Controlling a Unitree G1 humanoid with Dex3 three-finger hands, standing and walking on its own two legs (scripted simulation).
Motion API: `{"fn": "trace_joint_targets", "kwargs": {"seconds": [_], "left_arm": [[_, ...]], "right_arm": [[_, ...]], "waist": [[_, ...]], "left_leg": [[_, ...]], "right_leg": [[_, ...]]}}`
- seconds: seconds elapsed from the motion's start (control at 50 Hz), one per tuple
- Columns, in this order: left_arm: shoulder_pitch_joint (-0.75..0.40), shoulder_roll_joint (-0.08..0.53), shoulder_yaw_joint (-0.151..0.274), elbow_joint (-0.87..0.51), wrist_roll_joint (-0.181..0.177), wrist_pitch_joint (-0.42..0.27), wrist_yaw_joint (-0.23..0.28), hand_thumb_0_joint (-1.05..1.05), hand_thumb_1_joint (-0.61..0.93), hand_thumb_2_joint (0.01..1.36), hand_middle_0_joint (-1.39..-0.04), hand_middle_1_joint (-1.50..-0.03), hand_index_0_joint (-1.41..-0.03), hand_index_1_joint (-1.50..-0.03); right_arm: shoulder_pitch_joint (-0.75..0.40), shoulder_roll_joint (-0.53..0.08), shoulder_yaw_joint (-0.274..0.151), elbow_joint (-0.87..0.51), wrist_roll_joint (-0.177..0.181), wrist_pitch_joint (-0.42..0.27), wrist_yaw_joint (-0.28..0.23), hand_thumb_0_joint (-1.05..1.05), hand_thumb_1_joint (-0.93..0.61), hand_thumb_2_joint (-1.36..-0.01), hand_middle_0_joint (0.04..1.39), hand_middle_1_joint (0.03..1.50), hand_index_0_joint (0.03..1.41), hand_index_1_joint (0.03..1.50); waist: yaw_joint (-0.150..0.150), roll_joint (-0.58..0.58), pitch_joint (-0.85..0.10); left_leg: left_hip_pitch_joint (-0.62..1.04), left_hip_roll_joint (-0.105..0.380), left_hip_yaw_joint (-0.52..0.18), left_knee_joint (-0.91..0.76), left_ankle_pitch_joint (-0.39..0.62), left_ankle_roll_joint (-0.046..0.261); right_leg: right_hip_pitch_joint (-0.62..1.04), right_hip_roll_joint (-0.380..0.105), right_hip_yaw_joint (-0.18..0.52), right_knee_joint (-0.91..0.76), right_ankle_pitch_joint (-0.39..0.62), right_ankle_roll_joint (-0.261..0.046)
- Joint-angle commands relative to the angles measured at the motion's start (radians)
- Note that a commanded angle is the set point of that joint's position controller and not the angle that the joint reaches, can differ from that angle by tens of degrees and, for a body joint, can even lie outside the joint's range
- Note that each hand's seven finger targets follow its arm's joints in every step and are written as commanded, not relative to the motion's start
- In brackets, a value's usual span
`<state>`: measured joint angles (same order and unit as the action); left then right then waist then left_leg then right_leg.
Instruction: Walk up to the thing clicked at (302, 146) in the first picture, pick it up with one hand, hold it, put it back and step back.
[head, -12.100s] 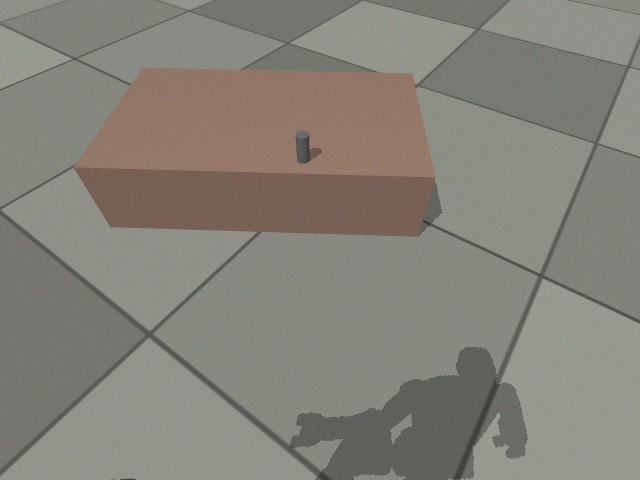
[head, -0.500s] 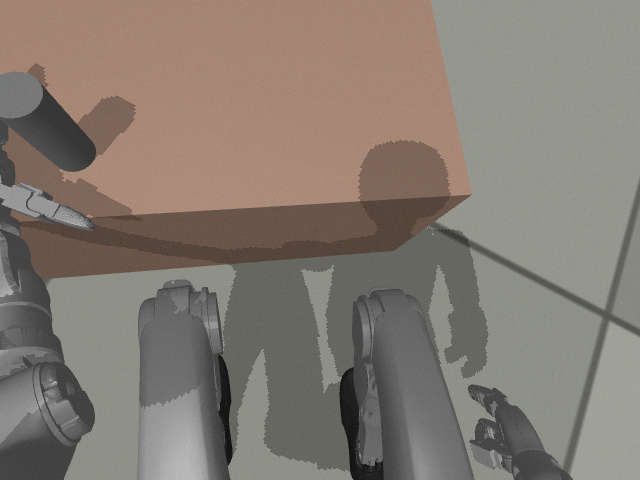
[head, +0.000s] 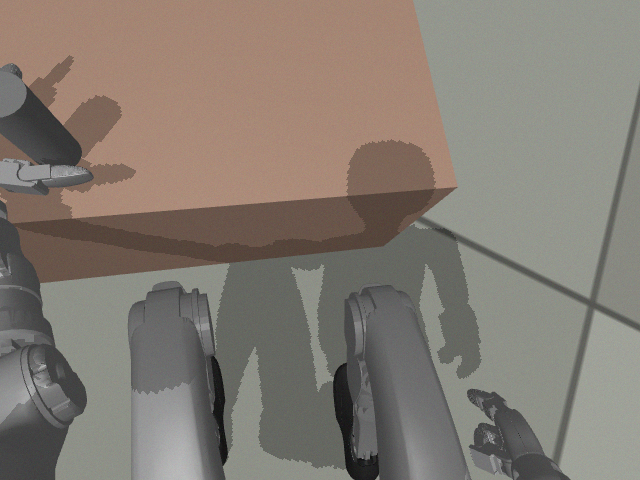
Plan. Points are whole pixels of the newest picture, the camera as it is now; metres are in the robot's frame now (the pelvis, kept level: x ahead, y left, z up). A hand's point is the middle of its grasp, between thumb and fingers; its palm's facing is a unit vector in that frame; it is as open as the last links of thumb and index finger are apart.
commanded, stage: close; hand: left
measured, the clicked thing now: (32, 128) +0.47 +0.31 +0.00
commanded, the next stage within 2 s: settle in 0.34 s
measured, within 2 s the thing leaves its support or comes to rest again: leaves its support in 0.68 s
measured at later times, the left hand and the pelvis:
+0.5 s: hand (13, 113) +0.47 +0.32 +0.02, palm faces +0.32 -0.95 -0.01, open 7.4 cm; pelvis +0.00 +0.00 +0.01, yaw +0 degrees
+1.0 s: hand out of the picture +0.47 +0.33 +0.09, palm faces +0.34 -0.94 -0.03, open 6.9 cm; pelvis +0.01 +0.00 +0.06, yaw +2 degrees
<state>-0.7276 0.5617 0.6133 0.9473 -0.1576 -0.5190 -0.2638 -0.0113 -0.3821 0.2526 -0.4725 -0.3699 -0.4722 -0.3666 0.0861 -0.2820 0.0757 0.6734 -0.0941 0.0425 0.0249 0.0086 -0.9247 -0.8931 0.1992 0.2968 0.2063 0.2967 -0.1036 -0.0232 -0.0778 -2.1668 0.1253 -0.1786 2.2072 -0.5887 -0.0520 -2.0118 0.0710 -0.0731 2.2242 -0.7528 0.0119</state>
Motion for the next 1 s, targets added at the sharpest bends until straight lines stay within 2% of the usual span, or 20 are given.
{"fn": "trace_joint_targets", "kwargs": {"seconds": [0.0,0.04,0.1,0.16,0.24,0.36,0.4,0.42,0.44,0.5,0.54,0.58,0.62,0.7,0.74,0.8,0.84,0.9,0.94,0.98], "left_arm": [[-0.285,0.303,0.036,-0.189,-0.012,-0.058,0.004,0.000,-0.215,0.494,-0.758,-0.651,-0.763,-0.646],[-0.302,0.286,0.019,-0.203,-0.012,-0.055,0.001,0.000,-0.175,0.537,-0.806,-0.697,-0.812,-0.692],[-0.315,0.324,0.036,-0.221,-0.006,-0.049,0.006,0.000,-0.096,0.618,-0.908,-0.794,-0.915,-0.788],[-0.298,0.289,0.023,-0.189,-0.010,-0.041,0.011,0.000,-0.042,0.703,-1.001,-0.890,-1.007,-0.885],[-0.318,0.310,0.021,-0.199,0.004,-0.040,0.011,0.000,0.038,0.803,-1.094,-0.995,-1.102,-0.989],[-0.331,0.314,0.020,-0.181,0.003,-0.040,0.017,0.000,0.167,0.956,-1.251,-1.162,-1.259,-1.156],[-0.335,0.299,0.006,-0.175,0.005,-0.036,0.011,0.000,0.266,1.099,-1.332,-1.288,-1.341,-1.284],[-0.348,0.313,0.016,-0.185,0.008,-0.037,0.013,0.000,0.264,1.142,-1.365,-1.339,-1.378,-1.333],[-0.346,0.327,0.025,-0.194,0.009,-0.039,0.014,0.000,0.306,1.222,-1.324,-1.364,-1.325,-1.374],[-0.359,0.342,0.034,-0.234,0.004,-0.034,0.014,0.000,0.342,1.310,-1.386,-1.434,-1.385,-1.448],[-0.370,0.314,0.019,-0.243,-0.002,-0.027,0.016,0.000,0.353,1.339,-1.394,-1.463,-1.396,-1.475],[-0.398,0.351,0.023,-0.277,0.003,-0.024,0.019,0.000,0.355,1.340,-1.402,-1.465,-1.402,-1.479],[-0.388,0.363,0.028,-0.306,0.008,-0.017,0.024,0.000,0.348,1.343,-1.417,-1.483,-1.420,-1.495],[-0.389,0.322,0.007,-0.313,0.001,0.001,0.027,0.000,0.301,1.353,-1.412,-1.499,-1.418,-1.509],[-0.375,0.358,0.029,-0.323,0.002,0.011,0.038,0.000,0.296,1.344,-1.413,-1.496,-1.421,-1.504],[-0.357,0.280,-0.015,-0.300,-0.005,0.030,0.035,0.000,0.282,1.358,-1.408,-1.508,-1.418,-1.516],[-0.328,0.325,0.024,-0.302,-0.006,0.035,0.042,0.000,0.283,1.354,-1.413,-1.510,-1.426,-1.515],[-0.311,0.248,-0.023,-0.277,-0.014,0.046,0.034,0.000,0.301,1.355,-1.404,-1.505,-1.418,-1.508],[-0.316,0.300,0.002,-0.280,-0.009,0.045,0.040,0.000,0.300,1.365,-1.401,-1.504,-1.415,-1.508],[-0.315,0.281,0.008,-0.288,-0.020,0.039,0.035,0.000,0.310,1.351,-1.395,-1.492,-1.409,-1.495]], "right_arm": [[0.128,-0.203,-0.067,-0.055,0.006,-0.012,-0.015,0.000,-0.919,-0.897,0.199,0.299,0.199,0.299],[0.124,-0.207,-0.067,-0.054,0.007,-0.011,-0.017,0.000,-0.917,-0.896,0.199,0.299,0.199,0.299],[0.137,-0.208,-0.069,-0.050,0.008,-0.006,-0.019,0.000,-0.917,-0.895,0.199,0.299,0.199,0.299],[0.142,-0.200,-0.066,-0.054,0.010,-0.006,-0.018,0.000,-0.919,-0.896,0.199,0.299,0.198,0.299],[0.150,-0.203,-0.069,-0.052,0.009,-0.005,-0.019,0.000,-0.911,-0.894,0.199,0.299,0.198,0.299],[0.146,-0.203,-0.063,-0.049,0.011,-0.005,-0.020,0.000,-0.908,-0.893,0.199,0.299,0.198,0.299],[0.151,-0.207,-0.067,-0.039,0.009,-0.004,-0.019,0.000,-0.902,-0.894,0.198,0.299,0.198,0.299],[0.153,-0.213,-0.068,-0.041,0.009,-0.004,-0.019,0.000,-0.901,-0.893,0.199,0.299,0.198,0.299],[0.152,-0.212,-0.067,-0.036,0.008,-0.001,-0.019,0.000,-0.901,-0.898,0.200,0.300,0.199,0.300],[0.157,-0.205,-0.069,-0.056,0.011,0.001,-0.020,0.000,-0.901,-0.899,0.199,0.300,0.199,0.300],[0.170,-0.205,-0.073,-0.044,0.012,-0.001,-0.021,0.000,-0.903,-0.900,0.199,0.300,0.199,0.300],[0.185,-0.199,-0.075,-0.027,0.013,0.001,-0.023,0.000,-0.903,-0.900,0.199,0.300,0.199,0.300],[0.188,-0.195,-0.082,-0.032,0.015,0.002,-0.025,0.000,-0.903,-0.900,0.199,0.300,0.199,0.300],[0.202,-0.189,-0.089,-0.013,0.024,0.003,-0.029,0.000,-0.901,-0.900,0.199,0.300,0.199,0.300],[0.199,-0.186,-0.095,-0.018,0.033,0.003,-0.034,0.000,-0.902,-0.899,0.199,0.300,0.199,0.300],[0.202,-0.177,-0.101,-0.017,0.039,-0.001,-0.038,0.000,-0.898,-0.899,0.199,0.300,0.199,0.300],[0.209,-0.180,-0.103,-0.013,0.045,-0.004,-0.041,0.000,-0.894,-0.897,0.199,0.300,0.199,0.300],[0.204,-0.173,-0.108,-0.024,0.052,-0.008,-0.041,0.000,-0.887,-0.895,0.199,0.300,0.199,0.300],[0.204,-0.170,-0.107,-0.025,0.056,-0.012,-0.046,0.000,-0.885,-0.895,0.199,0.300,0.199,0.300],[0.212,-0.169,-0.108,-0.022,0.057,-0.015,-0.044,0.000,-0.886,-0.896,0.199,0.300,0.199,0.300]], "waist": [[0.017,0.198,-0.656],[0.008,0.217,-0.644],[0.015,0.216,-0.669],[0.005,0.190,-0.651],[0.006,0.211,-0.657],[0.002,0.220,-0.598],[0.001,0.240,-0.605],[-0.002,0.252,-0.604],[0.007,0.260,-0.611],[0.014,0.252,-0.712],[0.008,0.251,-0.709],[0.007,0.243,-0.720],[0.023,0.257,-0.746],[0.010,0.261,-0.736],[0.031,0.251,-0.729],[0.009,0.221,-0.693],[0.028,0.208,-0.704],[0.015,0.184,-0.667],[0.020,0.171,-0.637],[0.031,0.169,-0.682]], "left_leg": [[0.518,-0.023,0.099,-0.208,0.052,0.063],[0.546,-0.022,0.092,-0.218,0.040,0.062],[0.548,-0.022,0.095,-0.210,0.069,0.065],[0.518,-0.022,0.097,-0.211,0.062,0.067],[0.546,-0.022,0.095,-0.223,0.059,0.066],[0.526,-0.021,0.087,-0.242,0.008,0.062],[0.568,-0.019,0.078,-0.254,0.002,0.058],[0.576,-0.019,0.073,-0.255,0.002,0.057],[0.585,-0.018,0.070,-0.257,0.003,0.055],[0.608,-0.024,0.091,-0.248,0.070,0.062],[0.616,-0.023,0.094,-0.250,0.084,0.063],[0.601,-0.024,0.101,-0.246,0.084,0.067],[0.628,-0.025,0.105,-0.270,0.081,0.065],[0.667,-0.025,0.096,-0.296,0.085,0.066],[0.673,-0.027,0.096,-0.324,0.064,0.066],[0.665,-0.027,0.099,-0.347,0.064,0.068],[0.681,-0.029,0.096,-0.360,0.080,0.071],[0.703,-0.027,0.087,-0.395,0.070,0.072],[0.666,-0.029,0.096,-0.408,0.050,0.073],[0.707,-0.031,0.097,-0.412,0.095,0.075]], "right_leg": [[0.255,0.018,-0.041,-0.310,0.173,-0.041],[0.220,0.018,-0.052,-0.302,0.169,-0.045],[0.239,0.018,-0.045,-0.308,0.194,-0.043],[0.255,0.018,-0.040,-0.320,0.188,-0.040],[0.247,0.020,-0.047,-0.321,0.186,-0.044],[0.214,0.016,-0.050,-0.323,0.139,-0.046],[0.186,0.015,-0.056,-0.315,0.136,-0.050],[0.172,0.014,-0.060,-0.309,0.141,-0.051],[0.172,0.012,-0.061,-0.301,0.142,-0.051],[0.249,0.015,-0.047,-0.326,0.191,-0.047],[0.258,0.013,-0.042,-0.337,0.205,-0.044],[0.286,0.012,-0.028,-0.360,0.203,-0.039],[0.313,0.009,-0.021,-0.371,0.195,-0.041],[0.293,0.008,-0.025,-0.389,0.202,-0.045],[0.297,0.005,-0.017,-0.411,0.176,-0.047],[0.323,0.001,-0.003,-0.458,0.178,-0.041],[0.339,0.001,-0.007,-0.462,0.196,-0.042],[0.327,-0.001,-0.009,-0.490,0.189,-0.044],[0.360,-0.004,0.008,-0.522,0.168,-0.039],[0.387,-0.004,0.007,-0.521,0.208,-0.041]]}}
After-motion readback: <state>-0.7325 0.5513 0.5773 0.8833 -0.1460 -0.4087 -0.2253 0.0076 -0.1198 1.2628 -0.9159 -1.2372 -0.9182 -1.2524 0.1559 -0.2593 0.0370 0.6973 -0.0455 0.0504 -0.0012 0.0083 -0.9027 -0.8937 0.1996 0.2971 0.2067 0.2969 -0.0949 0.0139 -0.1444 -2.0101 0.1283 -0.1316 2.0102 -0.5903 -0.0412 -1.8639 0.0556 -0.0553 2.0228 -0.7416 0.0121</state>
